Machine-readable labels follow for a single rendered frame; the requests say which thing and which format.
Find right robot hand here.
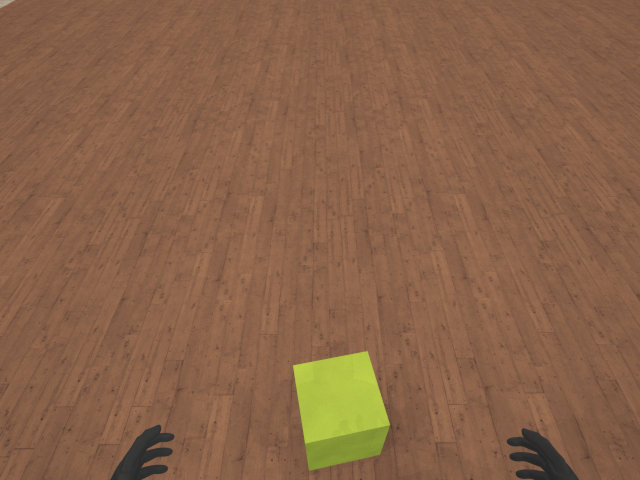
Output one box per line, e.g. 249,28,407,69
507,428,579,480

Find left robot hand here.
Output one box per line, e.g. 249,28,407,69
110,425,174,480

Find carton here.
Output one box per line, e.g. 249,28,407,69
293,351,390,471

